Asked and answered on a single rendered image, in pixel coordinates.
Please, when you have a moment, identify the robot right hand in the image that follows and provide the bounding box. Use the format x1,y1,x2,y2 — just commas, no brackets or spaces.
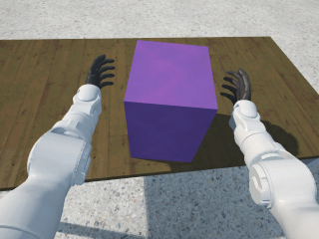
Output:
220,68,251,106

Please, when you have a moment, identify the carton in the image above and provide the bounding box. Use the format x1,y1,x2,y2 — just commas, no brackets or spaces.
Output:
124,40,218,162

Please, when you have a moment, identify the left robot upper arm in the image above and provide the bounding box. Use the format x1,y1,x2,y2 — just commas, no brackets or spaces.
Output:
0,132,92,239

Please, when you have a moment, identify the robot left hand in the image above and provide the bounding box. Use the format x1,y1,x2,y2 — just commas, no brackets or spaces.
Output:
84,54,116,89

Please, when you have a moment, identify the right robot upper arm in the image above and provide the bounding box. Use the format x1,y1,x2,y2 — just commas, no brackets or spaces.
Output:
249,158,319,239

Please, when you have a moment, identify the robot left forearm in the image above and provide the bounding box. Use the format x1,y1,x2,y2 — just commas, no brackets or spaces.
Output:
27,84,102,175

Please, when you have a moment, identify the robot right forearm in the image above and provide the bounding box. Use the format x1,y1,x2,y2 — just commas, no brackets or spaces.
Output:
228,100,317,198

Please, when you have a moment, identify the table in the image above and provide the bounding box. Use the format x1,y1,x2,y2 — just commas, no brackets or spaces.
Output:
0,36,319,192

